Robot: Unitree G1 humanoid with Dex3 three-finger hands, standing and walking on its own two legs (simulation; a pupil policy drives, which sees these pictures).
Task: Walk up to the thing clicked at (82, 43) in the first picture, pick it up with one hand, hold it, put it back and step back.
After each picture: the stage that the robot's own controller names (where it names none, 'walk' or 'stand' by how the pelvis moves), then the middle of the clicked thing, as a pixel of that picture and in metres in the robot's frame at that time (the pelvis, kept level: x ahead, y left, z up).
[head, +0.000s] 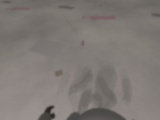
stand; (82, 43) +1.63 +0.26 -0.72
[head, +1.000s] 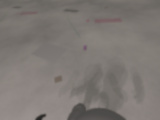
walk; (85, 47) +1.51 +0.29 -0.72
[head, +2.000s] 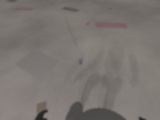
walk; (80, 61) +0.99 +0.27 -0.71
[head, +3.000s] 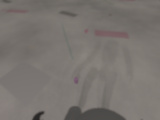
walk; (76, 80) +0.62 +0.23 -0.70
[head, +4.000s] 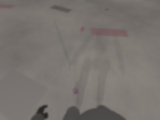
walk; (75, 91) +0.41 +0.16 -0.70
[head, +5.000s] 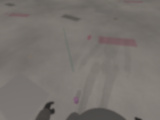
stand; (76, 100) +0.34 +0.18 -0.72
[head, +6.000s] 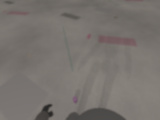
stand; (75, 99) +0.33 +0.19 -0.72
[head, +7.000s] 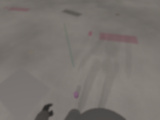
stand; (76, 95) +0.37 +0.18 -0.72
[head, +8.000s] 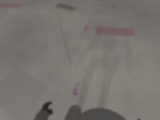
stand; (74, 92) +0.36 +0.21 -0.70
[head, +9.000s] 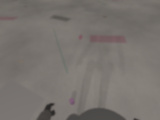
stand; (71, 101) +0.32 +0.23 -0.72
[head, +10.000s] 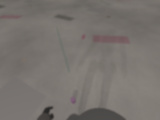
stand; (73, 100) +0.33 +0.22 -0.73
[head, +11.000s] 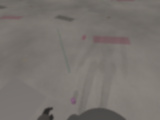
stand; (73, 101) +0.33 +0.22 -0.73
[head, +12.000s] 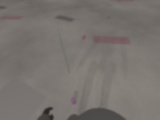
go down; (73, 101) +0.33 +0.22 -0.73
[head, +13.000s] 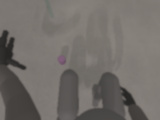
go down; (62, 60) +0.42 +0.23 -0.33
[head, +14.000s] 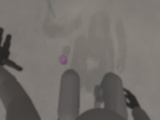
approach; (63, 60) +0.42 +0.24 -0.30
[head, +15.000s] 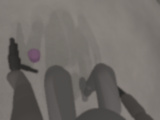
close in; (34, 56) +0.41 +0.27 -0.22
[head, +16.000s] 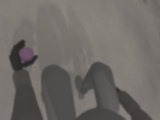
close; (26, 55) +0.40 +0.28 -0.22
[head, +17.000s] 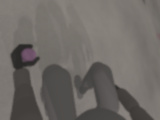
lift; (28, 56) +0.39 +0.27 -0.23
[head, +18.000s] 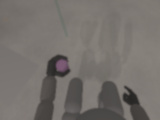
lift; (63, 68) +0.33 +0.20 -0.02
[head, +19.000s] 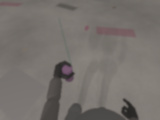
hold; (68, 73) +0.32 +0.17 +0.01
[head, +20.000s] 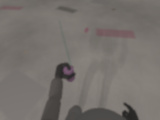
hold; (69, 73) +0.33 +0.17 +0.00
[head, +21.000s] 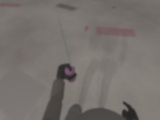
crouch; (70, 74) +0.33 +0.16 -0.01
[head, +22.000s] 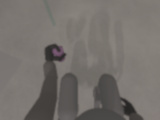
crouch; (59, 54) +0.44 +0.21 -0.09
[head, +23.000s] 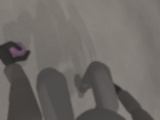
lower; (20, 53) +0.42 +0.29 -0.23
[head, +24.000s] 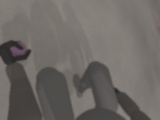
lower; (20, 51) +0.42 +0.29 -0.23
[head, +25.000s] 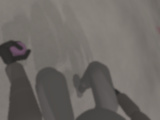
lower; (20, 51) +0.43 +0.29 -0.23
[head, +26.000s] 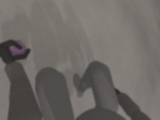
lower; (19, 51) +0.43 +0.29 -0.23
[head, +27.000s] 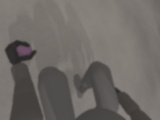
loosen; (25, 52) +0.42 +0.28 -0.23
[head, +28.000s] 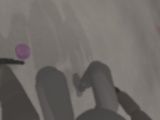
withdraw; (23, 52) +0.42 +0.28 -0.23
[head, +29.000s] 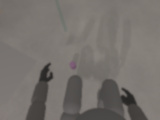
walk; (73, 65) +0.44 +0.20 -0.42
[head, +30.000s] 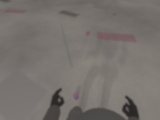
stand; (76, 96) +0.37 +0.17 -0.66
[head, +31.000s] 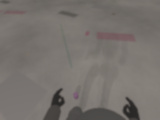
stand; (75, 95) +0.38 +0.18 -0.67
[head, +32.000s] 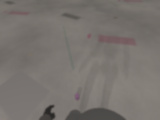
stand; (77, 96) +0.38 +0.16 -0.71
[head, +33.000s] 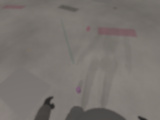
walk; (78, 90) +0.41 +0.15 -0.70
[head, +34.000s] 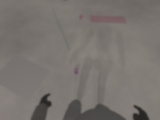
walk; (76, 71) +0.63 +0.21 -0.70
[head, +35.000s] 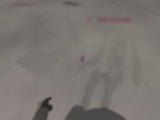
walk; (82, 59) +0.98 +0.21 -0.69
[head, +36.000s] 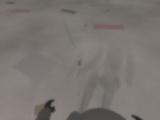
stand; (79, 62) +1.01 +0.24 -0.72
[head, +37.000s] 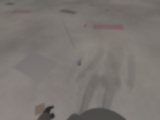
stand; (79, 63) +1.01 +0.25 -0.73
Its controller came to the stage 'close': yes
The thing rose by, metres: 0.72
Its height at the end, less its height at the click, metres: +0.00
